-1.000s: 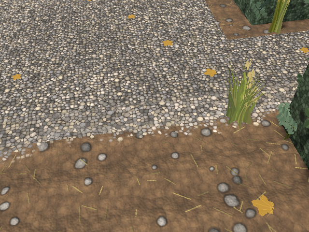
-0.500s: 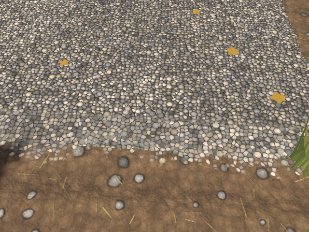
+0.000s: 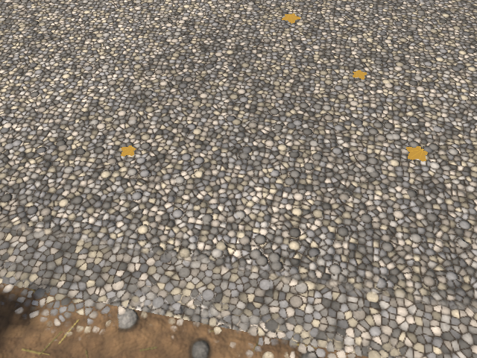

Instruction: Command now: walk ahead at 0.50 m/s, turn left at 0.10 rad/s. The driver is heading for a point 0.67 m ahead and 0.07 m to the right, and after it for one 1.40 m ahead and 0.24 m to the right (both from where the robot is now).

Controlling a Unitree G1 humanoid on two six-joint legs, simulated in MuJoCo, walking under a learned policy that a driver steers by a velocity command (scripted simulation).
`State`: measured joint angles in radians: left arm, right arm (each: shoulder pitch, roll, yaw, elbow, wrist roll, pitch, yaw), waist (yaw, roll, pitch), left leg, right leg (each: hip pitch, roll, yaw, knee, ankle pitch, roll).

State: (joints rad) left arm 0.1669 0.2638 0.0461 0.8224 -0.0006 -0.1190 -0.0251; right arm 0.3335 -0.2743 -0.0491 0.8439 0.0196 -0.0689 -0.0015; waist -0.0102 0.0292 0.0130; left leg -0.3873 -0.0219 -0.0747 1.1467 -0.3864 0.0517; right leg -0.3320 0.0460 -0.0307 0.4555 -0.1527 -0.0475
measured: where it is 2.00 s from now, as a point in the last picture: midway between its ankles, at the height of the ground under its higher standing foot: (292, 200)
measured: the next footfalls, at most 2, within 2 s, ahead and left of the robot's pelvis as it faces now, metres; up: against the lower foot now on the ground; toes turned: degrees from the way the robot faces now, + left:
left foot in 0.40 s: +0.39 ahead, +0.15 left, +0.00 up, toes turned +2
right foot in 0.94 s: +0.66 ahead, -0.12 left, +0.00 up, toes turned -18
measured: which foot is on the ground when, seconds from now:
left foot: up 0.00-0.38, down 0.40-0.96, up 0.98-1.00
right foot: down 0.00-0.40, up 0.42-0.92, down 0.94-1.00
